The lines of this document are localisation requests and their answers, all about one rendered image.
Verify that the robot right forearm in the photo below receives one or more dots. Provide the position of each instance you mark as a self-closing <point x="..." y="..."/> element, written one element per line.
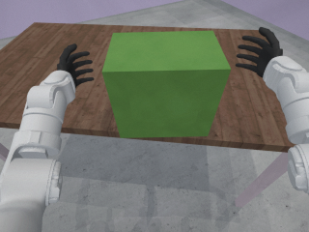
<point x="290" y="82"/>

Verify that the robot left forearm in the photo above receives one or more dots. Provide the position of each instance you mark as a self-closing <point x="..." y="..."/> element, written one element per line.
<point x="42" y="119"/>

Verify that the table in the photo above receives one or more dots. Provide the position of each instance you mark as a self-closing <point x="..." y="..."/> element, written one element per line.
<point x="249" y="115"/>

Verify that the right robot hand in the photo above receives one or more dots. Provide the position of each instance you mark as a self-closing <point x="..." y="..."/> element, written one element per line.
<point x="270" y="49"/>

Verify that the robot left upper arm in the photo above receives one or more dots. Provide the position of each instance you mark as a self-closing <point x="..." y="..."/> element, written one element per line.
<point x="29" y="186"/>

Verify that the left robot hand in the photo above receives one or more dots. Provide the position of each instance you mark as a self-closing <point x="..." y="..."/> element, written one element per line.
<point x="66" y="64"/>

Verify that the robot right upper arm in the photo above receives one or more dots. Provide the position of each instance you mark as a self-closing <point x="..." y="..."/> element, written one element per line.
<point x="298" y="167"/>

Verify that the carton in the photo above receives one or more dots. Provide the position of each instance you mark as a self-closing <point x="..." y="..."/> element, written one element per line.
<point x="165" y="84"/>

